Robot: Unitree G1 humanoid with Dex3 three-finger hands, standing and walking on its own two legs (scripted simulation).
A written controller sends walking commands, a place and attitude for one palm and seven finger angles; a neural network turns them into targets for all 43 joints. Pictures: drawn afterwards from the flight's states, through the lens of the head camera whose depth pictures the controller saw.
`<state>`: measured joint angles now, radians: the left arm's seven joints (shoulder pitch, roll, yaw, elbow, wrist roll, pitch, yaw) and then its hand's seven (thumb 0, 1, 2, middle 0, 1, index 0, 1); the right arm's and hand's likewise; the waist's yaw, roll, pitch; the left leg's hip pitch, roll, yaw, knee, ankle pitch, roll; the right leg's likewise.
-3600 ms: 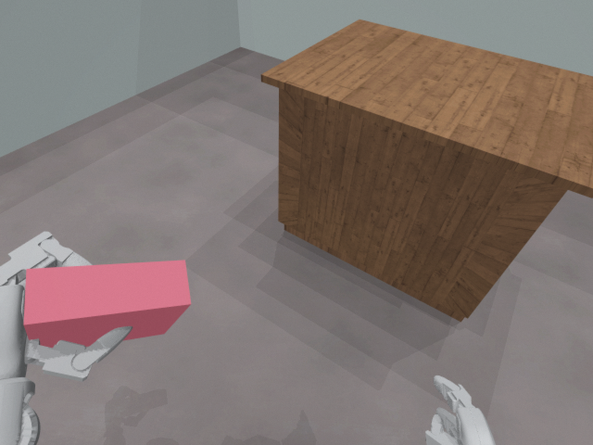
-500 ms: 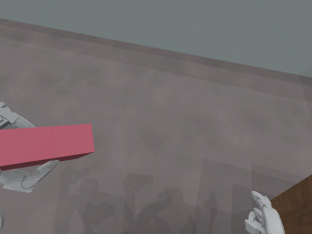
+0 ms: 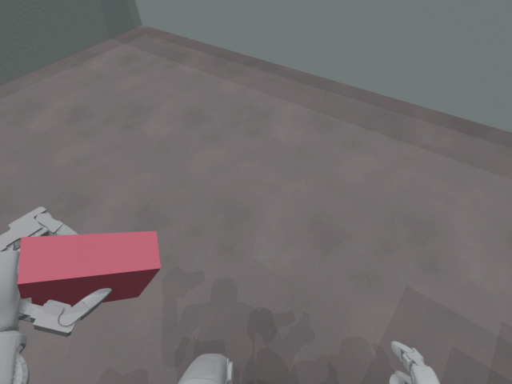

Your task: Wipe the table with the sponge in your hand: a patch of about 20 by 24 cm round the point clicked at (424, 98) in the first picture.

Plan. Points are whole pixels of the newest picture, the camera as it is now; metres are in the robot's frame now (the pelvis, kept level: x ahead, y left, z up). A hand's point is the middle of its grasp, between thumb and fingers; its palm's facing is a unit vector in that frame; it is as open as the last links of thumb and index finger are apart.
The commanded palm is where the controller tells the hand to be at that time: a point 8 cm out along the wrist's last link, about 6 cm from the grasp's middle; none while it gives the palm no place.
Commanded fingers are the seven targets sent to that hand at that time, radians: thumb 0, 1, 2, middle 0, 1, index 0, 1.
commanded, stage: walk to a spot facing it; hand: left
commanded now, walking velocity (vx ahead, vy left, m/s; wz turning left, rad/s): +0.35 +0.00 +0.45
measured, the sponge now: (111, 270) +0.22 +0.20 +0.14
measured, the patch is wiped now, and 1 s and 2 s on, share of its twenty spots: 0.00 0.00 0.00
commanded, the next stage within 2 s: turn to face it in 1.20 s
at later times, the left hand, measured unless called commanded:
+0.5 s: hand (24, 238) +0.23 +0.28 +0.19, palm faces +0.51 -0.73 -0.45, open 9.0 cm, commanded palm +0.18 +0.33 +0.17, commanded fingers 0.00 0.10 1.30 -1.20 -1.60 -1.20 -1.60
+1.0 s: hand (44, 181) +0.33 +0.31 +0.19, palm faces +0.61 -0.67 -0.42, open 9.0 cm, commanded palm +0.27 +0.35 +0.17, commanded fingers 0.00 0.10 1.30 -1.20 -1.60 -1.20 -1.60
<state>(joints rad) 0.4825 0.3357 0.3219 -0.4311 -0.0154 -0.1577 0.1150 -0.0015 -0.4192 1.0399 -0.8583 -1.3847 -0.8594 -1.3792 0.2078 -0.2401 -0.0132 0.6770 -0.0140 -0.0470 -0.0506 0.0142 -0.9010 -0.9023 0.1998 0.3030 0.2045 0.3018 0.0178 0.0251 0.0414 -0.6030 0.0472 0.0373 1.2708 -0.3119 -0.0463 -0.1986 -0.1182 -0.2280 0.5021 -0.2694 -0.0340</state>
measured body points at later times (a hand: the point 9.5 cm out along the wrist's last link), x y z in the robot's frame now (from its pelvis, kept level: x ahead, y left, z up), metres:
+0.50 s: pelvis +0.06 +0.02 -0.01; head +0.08 +0.03 +0.44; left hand +0.20 +0.32 +0.21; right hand +0.25 -0.13 -0.10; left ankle +0.02 +0.17 -0.74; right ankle +0.14 -0.09 -0.70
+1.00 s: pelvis +0.18 +0.04 -0.01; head +0.21 +0.05 +0.44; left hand +0.29 +0.35 +0.21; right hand +0.41 -0.20 -0.08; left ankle +0.20 +0.16 -0.75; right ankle +0.17 -0.08 -0.74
